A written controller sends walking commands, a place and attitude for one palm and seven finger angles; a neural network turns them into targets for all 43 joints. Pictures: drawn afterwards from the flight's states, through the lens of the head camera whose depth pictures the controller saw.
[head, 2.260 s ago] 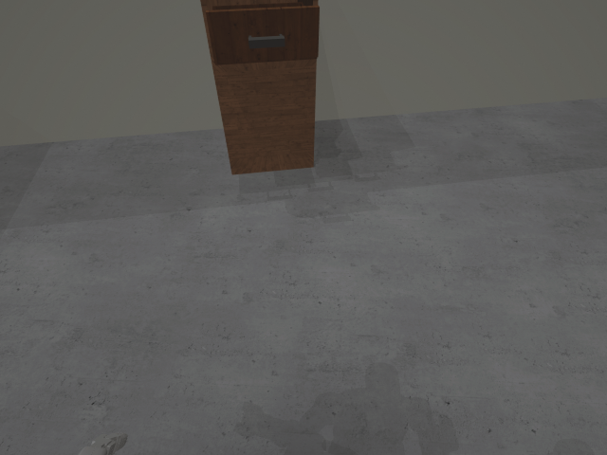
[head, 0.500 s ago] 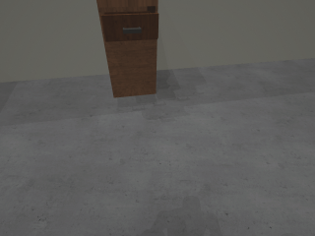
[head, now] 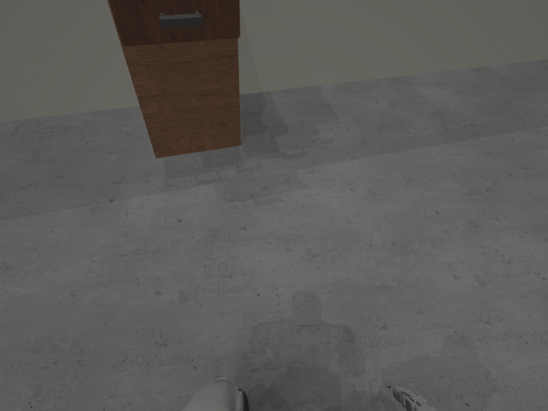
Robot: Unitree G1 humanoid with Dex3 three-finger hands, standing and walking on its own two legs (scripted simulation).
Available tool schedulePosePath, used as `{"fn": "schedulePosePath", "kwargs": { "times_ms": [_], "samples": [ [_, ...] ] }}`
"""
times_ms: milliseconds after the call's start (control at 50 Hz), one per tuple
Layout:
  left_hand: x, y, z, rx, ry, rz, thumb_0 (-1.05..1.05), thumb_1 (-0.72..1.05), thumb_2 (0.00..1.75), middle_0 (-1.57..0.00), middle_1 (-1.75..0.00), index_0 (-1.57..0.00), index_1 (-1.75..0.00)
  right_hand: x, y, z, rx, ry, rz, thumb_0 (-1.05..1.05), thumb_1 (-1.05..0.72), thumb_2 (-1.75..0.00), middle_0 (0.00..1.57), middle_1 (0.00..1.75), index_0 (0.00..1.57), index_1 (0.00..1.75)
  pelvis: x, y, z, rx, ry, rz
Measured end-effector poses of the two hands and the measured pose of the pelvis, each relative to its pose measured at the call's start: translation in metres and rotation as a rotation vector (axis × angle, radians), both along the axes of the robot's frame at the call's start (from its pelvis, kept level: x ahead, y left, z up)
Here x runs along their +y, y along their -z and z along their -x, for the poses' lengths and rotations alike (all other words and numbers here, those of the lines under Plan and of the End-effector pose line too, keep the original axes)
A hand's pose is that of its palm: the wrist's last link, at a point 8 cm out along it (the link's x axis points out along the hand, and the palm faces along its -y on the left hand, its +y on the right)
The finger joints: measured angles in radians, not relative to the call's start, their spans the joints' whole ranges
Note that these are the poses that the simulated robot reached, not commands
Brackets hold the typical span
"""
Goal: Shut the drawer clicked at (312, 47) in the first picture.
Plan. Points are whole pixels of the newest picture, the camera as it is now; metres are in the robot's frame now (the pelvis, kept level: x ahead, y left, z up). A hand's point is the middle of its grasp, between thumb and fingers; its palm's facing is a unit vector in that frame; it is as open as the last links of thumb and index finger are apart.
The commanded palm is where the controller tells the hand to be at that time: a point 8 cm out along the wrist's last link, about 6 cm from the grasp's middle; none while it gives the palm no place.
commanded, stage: walk to a spot facing it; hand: left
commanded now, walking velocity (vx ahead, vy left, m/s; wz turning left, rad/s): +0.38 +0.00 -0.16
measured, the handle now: (180, 17) +1.15 +0.39 +0.00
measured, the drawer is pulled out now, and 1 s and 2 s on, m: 0.16 0.16 0.16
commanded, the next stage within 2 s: turn to face it in 0.90 s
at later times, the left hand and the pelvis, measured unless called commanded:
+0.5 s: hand (190, 293) +0.33 +0.18 -0.14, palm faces -0.14 -0.98 -0.13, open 7.4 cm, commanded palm none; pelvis +0.22 +0.03 +0.03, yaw -8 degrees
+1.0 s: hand (218, 227) +0.49 +0.16 -0.15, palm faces -0.15 -0.97 -0.19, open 7.3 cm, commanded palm none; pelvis +0.46 -0.02 +0.02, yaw -13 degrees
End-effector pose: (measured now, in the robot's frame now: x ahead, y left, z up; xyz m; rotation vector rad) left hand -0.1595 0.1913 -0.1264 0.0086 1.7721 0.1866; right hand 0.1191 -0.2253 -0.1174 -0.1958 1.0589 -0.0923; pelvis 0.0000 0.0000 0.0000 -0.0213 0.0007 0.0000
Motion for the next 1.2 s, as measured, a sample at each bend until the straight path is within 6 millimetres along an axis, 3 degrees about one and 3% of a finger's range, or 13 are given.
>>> {"fn": "schedulePosePath", "kwargs": {
  "times_ms": [40,80,200,280,400,520,660,740,860,920,1040,1120,1200],
  "samples": [
    [0.019,0.012,-0.033,-0.022,0.009,-0.007,0.01,0.90,0.90,-0.20,-0.30,-0.20,-0.30,0.009,0.001,-0.019,-0.032,0.009,0.015,0.01,-0.90,-0.90,0.20,0.30,0.20,0.30,0.010,0.005,-0.019,-0.012,0.006,0.001],
    [0.037,0.016,-0.080,-0.102,0.031,-0.027,0.01,0.90,0.90,-0.20,-0.30,-0.20,-0.30,0.017,-0.001,-0.023,-0.010,0.031,0.016,0.00,-0.90,-0.90,0.20,0.30,0.20,0.30,0.017,0.001,-0.035,-0.024,0.023,-0.001],
    [0.073,0.002,-0.244,-0.425,0.110,-0.064,0.01,0.91,0.90,-0.19,-0.30,-0.19,-0.30,0.022,-0.016,-0.006,0.112,0.130,0.046,-0.01,-0.95,-0.90,0.20,0.30,0.20,0.30,0.033,-0.023,-0.083,-0.026,0.045,-0.006],
    [0.077,-0.010,-0.329,-0.546,0.155,-0.055,0.00,0.91,0.90,-0.19,-0.30,-0.19,-0.30,0.026,-0.020,0.008,0.197,0.187,0.045,-0.01,-0.94,-0.90,0.20,0.30,0.20,0.30,0.040,-0.030,-0.116,-0.016,0.065,-0.016],
    [0.066,-0.016,-0.419,-0.577,0.228,-0.019,0.00,0.91,0.90,-0.19,-0.30,-0.19,-0.30,0.047,-0.018,0.025,0.336,0.285,0.000,0.00,-0.92,-0.90,0.20,0.30,0.20,0.30,0.040,-0.033,-0.168,-0.008,0.097,-0.018],
    [0.038,-0.010,-0.500,-0.548,0.327,0.023,0.01,0.91,0.90,-0.19,-0.30,-0.19,-0.30,0.074,-0.018,0.033,0.488,0.386,-0.068,0.01,-0.91,-0.90,0.20,0.30,0.20,0.30,0.028,-0.028,-0.226,-0.003,0.141,-0.010],
    [-0.012,0.004,-0.604,-0.606,0.401,0.046,0.01,0.91,0.90,-0.19,-0.30,-0.19,-0.30,0.083,-0.012,0.014,0.681,0.469,-0.157,0.01,-0.90,-0.90,0.20,0.30,0.20,0.30,-0.006,-0.009,-0.305,0.003,0.184,-0.003],
    [-0.018,0.001,-0.626,-0.617,0.355,0.020,0.00,0.91,0.90,-0.20,-0.30,-0.20,-0.30,0.054,-0.005,-0.049,0.622,0.464,-0.150,0.01,-0.90,-0.90,0.20,0.30,0.20,0.30,-0.022,-0.013,-0.342,-0.017,0.201,-0.004],
    [0.007,-0.014,-0.639,-0.520,0.361,-0.070,-0.02,0.94,0.90,-0.20,-0.30,-0.20,-0.30,-0.006,-0.001,-0.206,0.305,0.398,-0.079,0.01,-0.91,-0.90,0.20,0.30,0.20,0.30,-0.029,-0.027,-0.392,-0.011,0.213,0.000],
    [0.013,-0.015,-0.642,-0.456,0.352,-0.068,-0.01,0.93,0.90,-0.20,-0.30,-0.20,-0.30,-0.031,-0.006,-0.271,0.202,0.367,-0.027,0.02,-0.94,-0.90,0.20,0.30,0.20,0.30,-0.027,-0.028,-0.420,-0.007,0.214,0.004],
    [0.021,0.000,-0.653,-0.351,0.288,-0.032,0.00,0.92,0.90,-0.20,-0.30,-0.20,-0.30,-0.046,-0.014,-0.384,0.091,0.279,0.030,0.02,-0.94,-0.90,0.20,0.30,0.19,0.30,-0.015,-0.021,-0.482,-0.010,0.221,0.016],
    [0.029,0.017,-0.674,-0.286,0.266,-0.015,0.01,0.91,0.90,-0.20,-0.30,-0.20,-0.30,-0.036,-0.011,-0.437,0.046,0.246,0.053,0.01,-0.93,-0.90,0.20,0.30,0.19,0.30,-0.006,-0.010,-0.520,-0.024,0.221,0.001],
    [0.029,0.010,-0.717,-0.327,0.270,-0.023,0.01,0.91,0.90,-0.20,-0.30,-0.20,-0.30,-0.017,-0.013,-0.451,0.084,0.240,0.023,0.01,-0.91,-0.90,0.20,0.30,0.20,0.30,-0.005,-0.018,-0.540,-0.029,0.199,0.001]
  ]
}}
